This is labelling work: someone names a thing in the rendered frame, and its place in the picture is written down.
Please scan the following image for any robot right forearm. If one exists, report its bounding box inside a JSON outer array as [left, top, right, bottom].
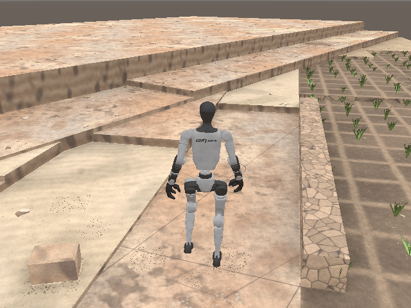
[[231, 156, 243, 180]]

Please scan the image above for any right robot upper arm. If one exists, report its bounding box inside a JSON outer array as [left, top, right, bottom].
[[220, 130, 237, 165]]

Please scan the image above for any robot left forearm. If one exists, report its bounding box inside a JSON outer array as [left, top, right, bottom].
[[168, 155, 182, 185]]

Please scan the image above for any left robot thigh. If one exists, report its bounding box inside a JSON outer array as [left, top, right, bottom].
[[184, 178, 197, 213]]

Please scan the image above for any left robot upper arm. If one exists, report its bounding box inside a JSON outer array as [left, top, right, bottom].
[[176, 129, 194, 165]]

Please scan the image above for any right robot hand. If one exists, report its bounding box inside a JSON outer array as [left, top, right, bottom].
[[229, 179, 243, 193]]

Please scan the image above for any left robot hand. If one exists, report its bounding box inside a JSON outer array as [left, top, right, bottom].
[[166, 183, 180, 199]]

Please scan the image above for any left robot foot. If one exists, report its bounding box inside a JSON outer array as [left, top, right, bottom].
[[184, 242, 193, 253]]

